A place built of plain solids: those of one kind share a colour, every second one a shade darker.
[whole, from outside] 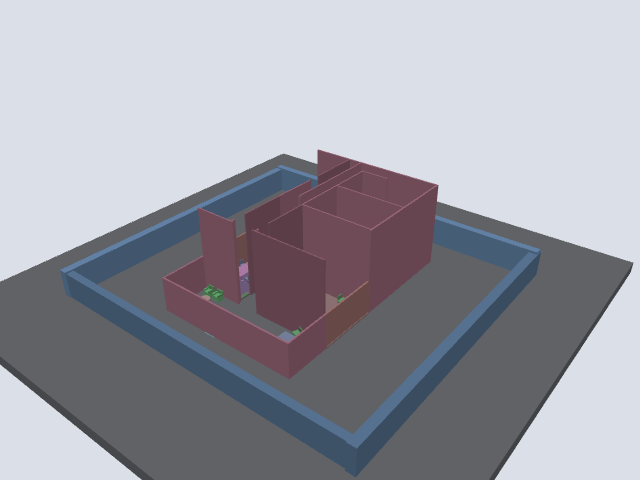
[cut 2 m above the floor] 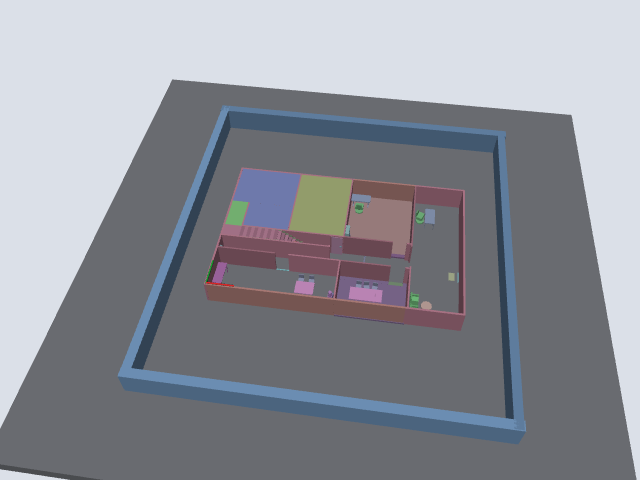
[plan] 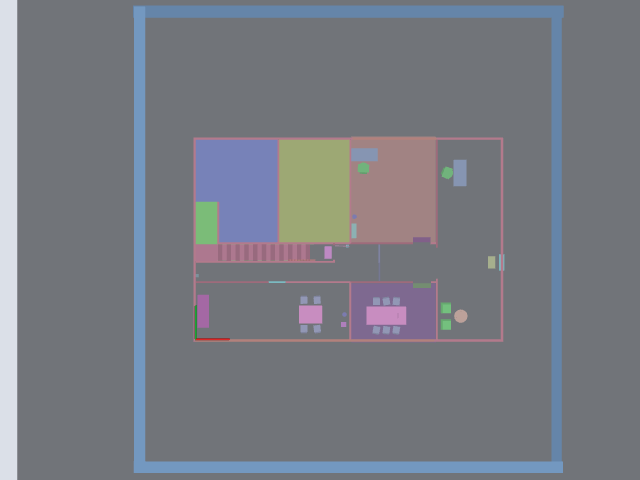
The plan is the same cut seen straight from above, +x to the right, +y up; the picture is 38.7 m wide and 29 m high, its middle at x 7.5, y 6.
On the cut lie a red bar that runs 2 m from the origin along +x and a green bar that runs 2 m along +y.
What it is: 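An office floor, with one long steep straight back stair to a room a storey up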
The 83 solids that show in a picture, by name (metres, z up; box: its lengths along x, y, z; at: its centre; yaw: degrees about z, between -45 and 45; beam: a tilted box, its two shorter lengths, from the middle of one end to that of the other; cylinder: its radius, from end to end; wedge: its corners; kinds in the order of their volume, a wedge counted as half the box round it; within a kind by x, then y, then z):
{
 "ring_hedge_1": {"box": [0.68, 28.16, 2.51], "at": [-3.4, 6.03, 1.21]},
 "ring_hedge_2": {"box": [25.94, 0.7, 2.39], "at": [9.21, -7.73, 1.14]},
 "ring_hedge_3": {"box": [26.03, 0.74, 2.32], "at": [9.21, 19.8, 1.11]},
 "ring_hedge_4": {"box": [0.63, 28.07, 2.26], "at": [21.8, 6.03, 1.08]},
 "split_lounge_level_1": {"box": [4.94, 3.75, 4.34], "at": [2.46, 10.19, 2.12]},
 "split_lounge_level_2": {"box": [3.53, 2.45, 4.34], "at": [3.17, 7.09, 2.12]},
 "closed_between_1": {"box": [4.24, 6.21, 4.34], "at": [7.16, 8.96, 2.12]},
 "wall_1": {"box": [0.15, 12.35, 7.32], "at": [-0.07, 6.03, 3.61]},
 "wall_2": {"box": [0.12, 2.57, 7.32], "at": [1.35, 7.03, 3.61]},
 "wall_3": {"box": [4.4, 0.12, 7.32], "at": [2.2, 3.46, 3.61]},
 "wall_4": {"box": [8.41, 0.12, 7.32], "at": [4.21, 4.68, 3.61]},
 "wall_5": {"box": [9.63, 0.15, 7.32], "at": [4.67, 12.12, 3.61]},
 "wall_6": {"box": [0.12, 6.25, 7.32], "at": [4.99, 8.93, 3.61]},
 "wall_7": {"box": [7.92, 0.12, 7.32], "at": [5.37, 5.8, 3.61]},
 "wall_8": {"box": [3.9, 0.12, 7.32], "at": [7.38, 3.46, 3.61]},
 "wall_9": {"box": [0.12, 3.46, 3.03], "at": [9.33, 1.73, 1.47]},
 "wall_10": {"box": [0.12, 6.25, 7.32], "at": [9.33, 8.93, 3.61]},
 "wall_11": {"box": [3.79, 0.12, 7.32], "at": [11.22, 5.8, 3.61]},
 "wall_12": {"box": [3.79, 0.12, 7.32], "at": [11.23, 3.46, 3.61]},
 "wall_13": {"box": [0.38, 0.12, 7.32], "at": [14.37, 5.8, 3.61]},
 "wall_14": {"box": [0.36, 0.12, 7.32], "at": [14.38, 3.46, 3.61]},
 "wall_15": {"box": [0.12, 3.66, 7.32], "at": [14.56, 1.83, 3.61]},
 "wall_16": {"box": [0.12, 6.52, 7.32], "at": [14.56, 8.79, 3.61]},
 "wall_17": {"box": [4.16, 0.15, 3.03], "at": [16.49, -0.07, 1.47]},
 "wall_18": {"box": [4.16, 0.15, 3.03], "at": [16.49, 12.12, 1.47]},
 "wall_19": {"box": [0.15, 12.35, 3.03], "at": [18.5, 6.03, 1.47]},
 "split_steps_1": {"box": [1.34, 1.01, 4.34], "at": [0.67, 5.24, 2.12]},
 "split_steps_2": {"box": [0.27, 1.01, 4.14], "at": [1.47, 5.24, 2.02]},
 "split_steps_3": {"box": [0.27, 1.01, 3.95], "at": [1.73, 5.24, 1.93]},
 "split_steps_4": {"box": [0.27, 1.01, 3.75], "at": [2.0, 5.24, 1.83]},
 "split_steps_5": {"box": [0.27, 1.01, 3.56], "at": [2.26, 5.24, 1.73]},
 "split_steps_6": {"box": [0.27, 1.01, 3.37], "at": [2.53, 5.24, 1.63]},
 "split_steps_7": {"box": [0.27, 1.01, 3.17], "at": [2.79, 5.24, 1.53]},
 "split_steps_8": {"box": [0.27, 1.01, 2.98], "at": [3.06, 5.24, 1.44]},
 "split_steps_9": {"box": [0.27, 1.01, 2.78], "at": [3.32, 5.24, 1.34]},
 "split_steps_10": {"box": [0.27, 1.01, 2.58], "at": [3.59, 5.24, 1.24]},
 "split_steps_11": {"box": [0.27, 1.01, 2.39], "at": [3.85, 5.24, 1.15]},
 "split_steps_12": {"box": [0.27, 1.01, 2.19], "at": [4.12, 5.24, 1.05]},
 "split_steps_13": {"box": [0.27, 1.01, 2.0], "at": [4.38, 5.24, 0.95]},
 "split_steps_14": {"box": [0.27, 1.01, 1.8], "at": [4.65, 5.24, 0.85]},
 "split_steps_15": {"box": [0.27, 1.01, 1.61], "at": [4.91, 5.24, 0.76]},
 "split_steps_16": {"box": [0.27, 1.01, 1.42], "at": [5.18, 5.24, 0.66]},
 "split_steps_17": {"box": [0.27, 1.01, 1.22], "at": [5.44, 5.24, 0.56]},
 "split_steps_18": {"box": [0.27, 1.01, 1.02], "at": [5.71, 5.24, 0.46]},
 "split_steps_19": {"box": [0.27, 1.01, 0.83], "at": [5.97, 5.24, 0.36]},
 "split_steps_20": {"box": [0.27, 1.01, 0.64], "at": [6.24, 5.24, 0.27]},
 "split_steps_21": {"box": [0.27, 1.01, 0.44], "at": [6.5, 5.24, 0.17]},
 "split_steps_22": {"box": [0.27, 1.01, 0.24], "at": [6.77, 5.24, 0.07]},
 "split_upper_level_1": {"box": [1.3, 2.57, 4.34], "at": [0.65, 7.03, 2.12]},
 "glazing_1": {"box": [9.33, 0.15, 3.03], "at": [4.67, -0.07, 1.47]},
 "glazing_2": {"box": [5.23, 0.15, 3.03], "at": [11.95, -0.07, 1.47]},
 "glazing_3": {"box": [5.23, 0.15, 3.03], "at": [11.95, 12.12, 1.47]},
 "cell_level_1": {"box": [3.73, 0.3, 0.2], "at": [11.25, 6.01, 0.05]},
 "cell_level_2": {"box": [5.11, 6.08, 0.2], "at": [11.95, 9.21, 0.05]},
 "meet_level_1": {"box": [3.73, 0.3, 0.2], "at": [11.26, 3.25, 0.05]},
 "meet_level_2": {"box": [5.11, 3.29, 0.2], "at": [11.95, 1.45, 0.05]},
 "shelf_1": {"box": [0.3, 0.9, 1.95], "at": [9.55, 6.55, 1.07]},
 "club_1": {"box": [0.62, 0.64, 0.48], "at": [15.11, 0.9, 0.19]},
 "club_2": {"box": [0.62, 0.12, 0.63], "at": [15.11, 1.64, 0.27]},
 "club_3": {"box": [0.62, 0.64, 0.48], "at": [15.11, 1.9, 0.19]},
 "meeting_table_1": {"box": [1.4, 1.1, 0.07], "at": [6.93, 1.5, 0.7]},
 "meeting_table_2": {"box": [2.4, 1.1, 0.07], "at": [11.51, 1.43, 0.85]},
 "desk_1": {"box": [1.6, 0.8, 0.07], "at": [10.19, 11.15, 0.84]},
 "desk_2": {"box": [0.8, 1.6, 0.07], "at": [15.96, 10.05, 0.69]},
 "task_chair_1": {"box": [0.68, 0.48, 0.26], "at": [10.13, 10.33, 0.73], "yaw": -2.1},
 "task_chair_2": {"box": [0.48, 0.68, 0.26], "at": [15.19, 10.06, 0.58], "yaw": -21.0},
 "shaft_door_leaf_1": {"box": [0.86, 0.044, 2.15], "at": [8.84, 5.63, 1.02], "yaw": -2.0},
 "bar_table_1": {"box": [0.7, 2.0, 0.06], "at": [0.45, 1.7, 1.05]},
 "side_chair_1": {"box": [0.42, 0.42, 0.04], "at": [6.53, 0.65, 0.43], "yaw": 0.3},
 "side_chair_2": {"box": [0.42, 0.42, 0.04], "at": [6.53, 2.35, 0.43], "yaw": 0.2},
 "side_chair_3": {"box": [0.42, 0.42, 0.04], "at": [7.33, 0.65, 0.43], "yaw": 7.4},
 "side_chair_4": {"box": [0.42, 0.42, 0.04], "at": [7.33, 2.35, 0.43], "yaw": 3.5},
 "side_chair_5": {"box": [0.42, 0.42, 0.04], "at": [10.91, 0.58, 0.58], "yaw": -11.1},
 "side_chair_6": {"box": [0.42, 0.42, 0.04], "at": [10.91, 2.28, 0.58], "yaw": -0.4},
 "side_chair_7": {"box": [0.42, 0.42, 0.04], "at": [11.51, 0.58, 0.58], "yaw": -7.9},
 "side_chair_8": {"box": [0.42, 0.42, 0.04], "at": [11.51, 2.28, 0.58], "yaw": 9.1},
 "side_chair_9": {"box": [0.42, 0.42, 0.04], "at": [12.11, 0.58, 0.58], "yaw": -8.8},
 "side_chair_10": {"box": [0.42, 0.42, 0.04], "at": [12.11, 2.28, 0.58], "yaw": -6.2},
 "meet_steps_1": {"box": [1.08, 0.3, 0.2], "at": [13.66, 3.25, 0.05]},
 "cell_steps_1": {"box": [1.06, 0.3, 0.2], "at": [13.65, 6.01, 0.05]},
 "coffee_table_1": {"cylinder": 0.4, "from": [16.01, 1.4, 0.33], "to": [16.01, 1.4, 0.4]},
 "doormat_foot_hold_1": {"box": [0.45, 0.75, 0.06], "at": [7.99, 5.24, -0.02]},
 "doormat_hold_1": {"box": [0.45, 0.75, 0.06], "at": [17.87, 4.64, -0.02]}
}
